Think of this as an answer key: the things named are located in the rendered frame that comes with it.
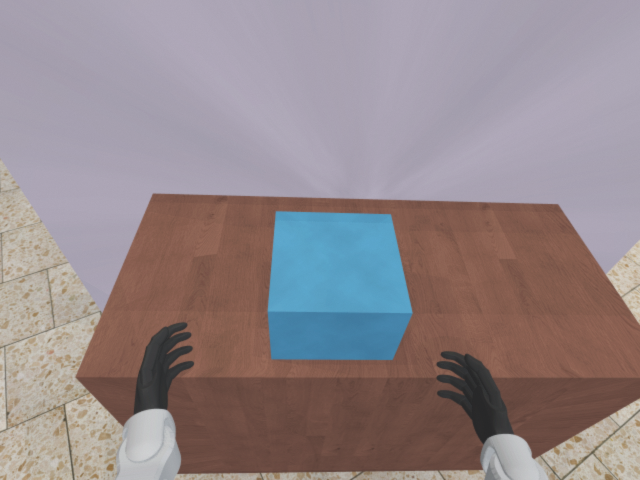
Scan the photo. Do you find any left robot hand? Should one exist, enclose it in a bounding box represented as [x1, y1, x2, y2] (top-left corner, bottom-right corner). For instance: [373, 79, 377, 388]
[134, 322, 194, 415]

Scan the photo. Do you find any robot right forearm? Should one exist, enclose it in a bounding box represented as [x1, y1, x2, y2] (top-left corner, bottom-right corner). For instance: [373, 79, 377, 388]
[480, 434, 548, 480]

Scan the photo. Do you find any pedestal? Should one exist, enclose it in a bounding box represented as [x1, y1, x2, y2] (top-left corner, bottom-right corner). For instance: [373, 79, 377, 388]
[75, 193, 640, 474]

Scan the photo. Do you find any right robot hand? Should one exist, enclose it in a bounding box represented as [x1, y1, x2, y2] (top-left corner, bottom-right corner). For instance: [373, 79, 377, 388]
[437, 351, 514, 444]

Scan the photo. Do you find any carton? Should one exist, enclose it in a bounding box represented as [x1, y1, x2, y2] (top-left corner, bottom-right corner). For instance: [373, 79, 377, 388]
[268, 211, 413, 360]

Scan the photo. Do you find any robot left forearm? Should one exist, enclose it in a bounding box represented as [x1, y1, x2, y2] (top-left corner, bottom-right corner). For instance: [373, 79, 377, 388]
[115, 409, 181, 480]

